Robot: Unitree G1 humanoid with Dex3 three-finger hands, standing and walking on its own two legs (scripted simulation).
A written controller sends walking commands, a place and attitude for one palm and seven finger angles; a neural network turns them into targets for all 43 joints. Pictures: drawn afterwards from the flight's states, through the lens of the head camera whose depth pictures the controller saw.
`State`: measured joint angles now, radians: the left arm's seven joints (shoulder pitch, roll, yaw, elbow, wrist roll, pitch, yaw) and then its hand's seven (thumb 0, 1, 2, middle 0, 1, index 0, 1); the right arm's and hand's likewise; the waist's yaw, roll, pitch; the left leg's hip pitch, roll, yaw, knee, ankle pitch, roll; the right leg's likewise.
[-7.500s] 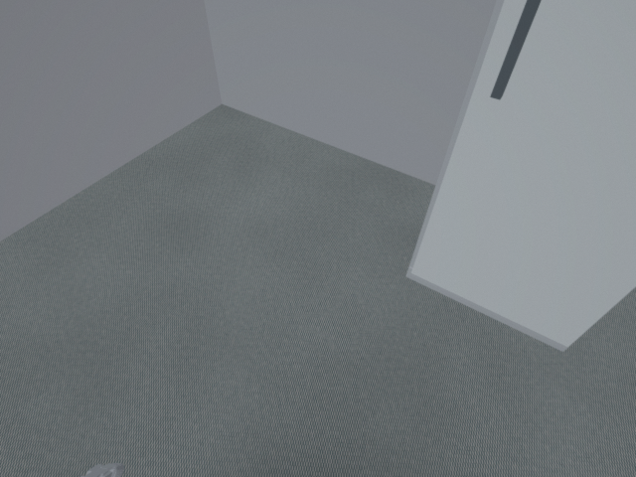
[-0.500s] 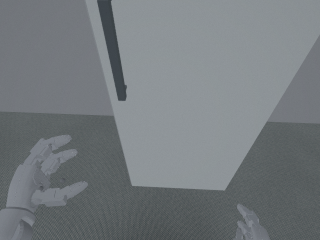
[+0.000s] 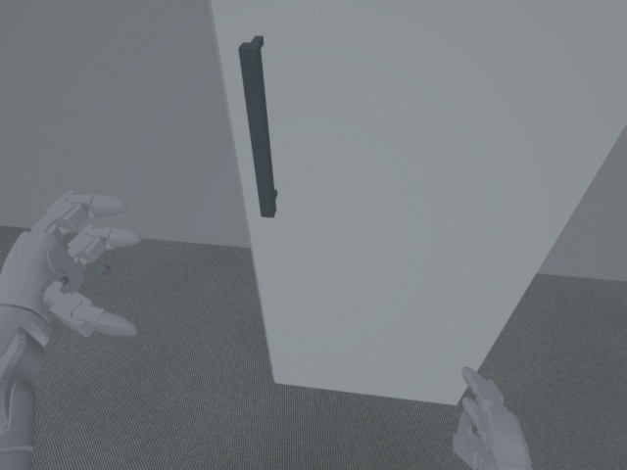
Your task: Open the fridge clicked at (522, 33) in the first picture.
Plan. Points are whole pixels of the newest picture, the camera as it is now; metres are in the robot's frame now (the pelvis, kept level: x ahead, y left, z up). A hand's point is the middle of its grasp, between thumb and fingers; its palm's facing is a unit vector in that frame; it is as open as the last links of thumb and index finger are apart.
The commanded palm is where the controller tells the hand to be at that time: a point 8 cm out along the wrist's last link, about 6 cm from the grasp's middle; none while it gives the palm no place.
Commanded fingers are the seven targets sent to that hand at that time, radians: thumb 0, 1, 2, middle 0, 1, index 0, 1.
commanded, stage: raise the hand to about handle height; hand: left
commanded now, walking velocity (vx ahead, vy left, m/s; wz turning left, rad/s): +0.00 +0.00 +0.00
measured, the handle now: (263, 136) +0.51 +0.15 +0.20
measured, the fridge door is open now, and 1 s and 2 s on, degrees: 0 0 0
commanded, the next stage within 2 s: move the hooked fingers beside the handle in 0.74 s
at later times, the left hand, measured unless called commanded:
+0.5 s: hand (107, 223) +0.29 +0.27 +0.21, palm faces +0.07 -0.99 -0.08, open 14.0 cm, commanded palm +0.24 +0.31 +0.22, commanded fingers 0.00 -0.50 0.30 -0.30 -1.20 -0.30 -1.20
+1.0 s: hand (112, 217) +0.29 +0.26 +0.22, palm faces +0.09 -0.99 -0.07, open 14.0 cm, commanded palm +0.27 +0.30 +0.22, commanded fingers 0.00 -0.50 0.30 -0.30 -1.20 -0.30 -1.20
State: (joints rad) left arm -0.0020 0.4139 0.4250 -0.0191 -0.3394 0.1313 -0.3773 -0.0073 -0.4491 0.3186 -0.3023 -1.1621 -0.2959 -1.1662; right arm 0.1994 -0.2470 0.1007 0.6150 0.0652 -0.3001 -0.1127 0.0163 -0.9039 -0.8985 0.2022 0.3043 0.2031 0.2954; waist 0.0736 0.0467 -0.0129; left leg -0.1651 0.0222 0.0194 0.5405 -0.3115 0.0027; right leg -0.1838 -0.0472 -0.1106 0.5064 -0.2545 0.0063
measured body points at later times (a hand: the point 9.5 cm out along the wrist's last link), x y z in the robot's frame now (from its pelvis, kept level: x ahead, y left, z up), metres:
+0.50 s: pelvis +0.00 -0.01 +0.00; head -0.03 -0.03 +0.45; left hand +0.28 +0.32 +0.22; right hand +0.19 -0.24 -0.06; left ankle -0.01 +0.12 -0.73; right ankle +0.01 -0.12 -0.73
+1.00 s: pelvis +0.00 -0.01 +0.00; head -0.03 -0.03 +0.45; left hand +0.28 +0.31 +0.22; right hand +0.20 -0.23 -0.06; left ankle -0.01 +0.12 -0.73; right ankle +0.01 -0.12 -0.73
